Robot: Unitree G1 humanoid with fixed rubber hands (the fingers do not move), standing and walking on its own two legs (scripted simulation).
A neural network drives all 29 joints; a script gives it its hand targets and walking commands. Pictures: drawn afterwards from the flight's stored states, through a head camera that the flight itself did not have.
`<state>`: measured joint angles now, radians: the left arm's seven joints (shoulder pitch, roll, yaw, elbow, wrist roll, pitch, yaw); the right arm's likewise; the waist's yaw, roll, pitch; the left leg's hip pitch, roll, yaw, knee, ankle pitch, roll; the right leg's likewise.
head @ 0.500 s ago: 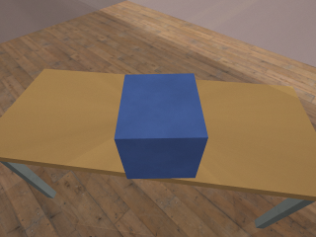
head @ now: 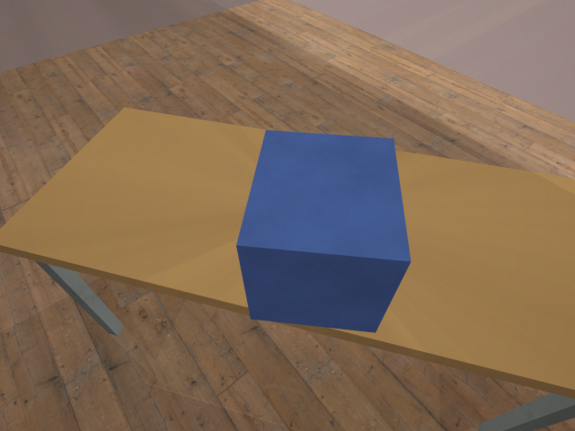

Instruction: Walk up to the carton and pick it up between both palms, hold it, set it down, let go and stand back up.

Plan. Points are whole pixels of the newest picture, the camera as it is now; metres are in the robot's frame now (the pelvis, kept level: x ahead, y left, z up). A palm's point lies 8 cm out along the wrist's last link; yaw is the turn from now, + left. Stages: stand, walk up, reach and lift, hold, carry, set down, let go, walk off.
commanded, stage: walk up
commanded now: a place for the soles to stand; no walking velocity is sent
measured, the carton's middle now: (320, 230) +0.47 -0.03 -0.04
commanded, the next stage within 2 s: stand in 0.72 s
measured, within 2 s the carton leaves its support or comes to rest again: neither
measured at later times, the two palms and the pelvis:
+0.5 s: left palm out of the picture +0.03 +0.27 -0.14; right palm out of the picture +0.07 -0.26 -0.12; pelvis +0.00 +0.00 -0.01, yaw +4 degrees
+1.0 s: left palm out of the picture -0.01 +0.26 -0.14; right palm out of the picture +0.09 -0.25 -0.12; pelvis +0.01 -0.01 +0.00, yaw +7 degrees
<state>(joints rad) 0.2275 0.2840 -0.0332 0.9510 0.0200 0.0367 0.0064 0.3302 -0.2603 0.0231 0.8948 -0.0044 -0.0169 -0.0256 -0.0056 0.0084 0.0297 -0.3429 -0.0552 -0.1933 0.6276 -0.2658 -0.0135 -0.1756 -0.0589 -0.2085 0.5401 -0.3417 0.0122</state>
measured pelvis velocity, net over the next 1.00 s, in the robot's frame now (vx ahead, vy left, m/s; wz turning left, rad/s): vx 0.01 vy -0.01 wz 0.13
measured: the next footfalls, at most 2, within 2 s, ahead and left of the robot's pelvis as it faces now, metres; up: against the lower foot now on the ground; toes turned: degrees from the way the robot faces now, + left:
none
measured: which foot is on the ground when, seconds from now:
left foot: down 0.00-1.00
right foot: down 0.00-1.00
